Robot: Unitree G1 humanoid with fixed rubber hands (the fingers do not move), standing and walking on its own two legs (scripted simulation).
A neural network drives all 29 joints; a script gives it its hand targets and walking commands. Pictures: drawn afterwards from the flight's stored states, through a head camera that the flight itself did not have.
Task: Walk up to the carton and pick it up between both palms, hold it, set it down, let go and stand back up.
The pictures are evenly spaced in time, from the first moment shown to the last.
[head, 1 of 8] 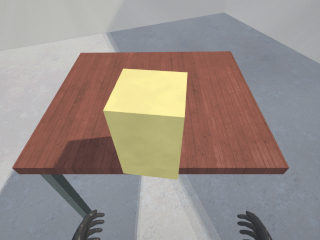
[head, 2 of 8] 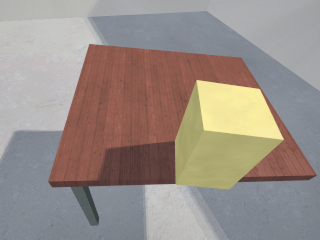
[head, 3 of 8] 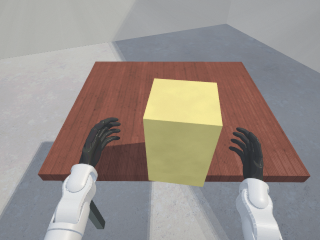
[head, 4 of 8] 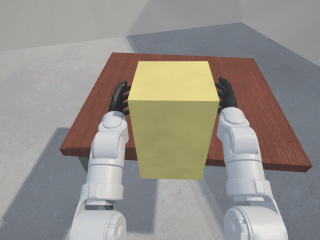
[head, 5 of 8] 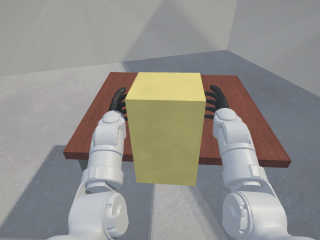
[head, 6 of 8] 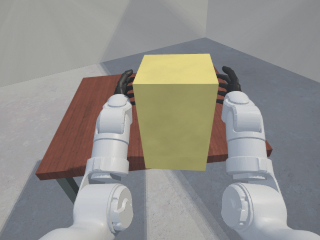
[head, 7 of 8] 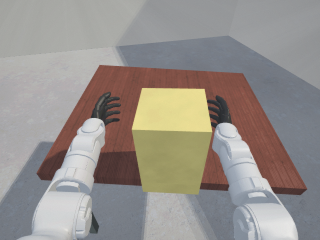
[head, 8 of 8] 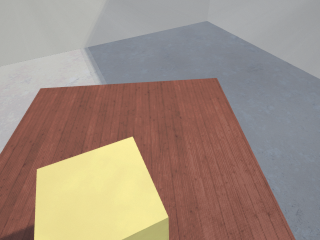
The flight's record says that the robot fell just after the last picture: no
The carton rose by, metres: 0.22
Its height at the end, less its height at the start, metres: +0.00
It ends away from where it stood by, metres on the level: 0.02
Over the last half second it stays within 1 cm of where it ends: no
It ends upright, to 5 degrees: yes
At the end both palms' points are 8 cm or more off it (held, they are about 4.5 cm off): yes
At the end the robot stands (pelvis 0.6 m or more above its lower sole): yes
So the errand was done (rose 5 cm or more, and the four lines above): no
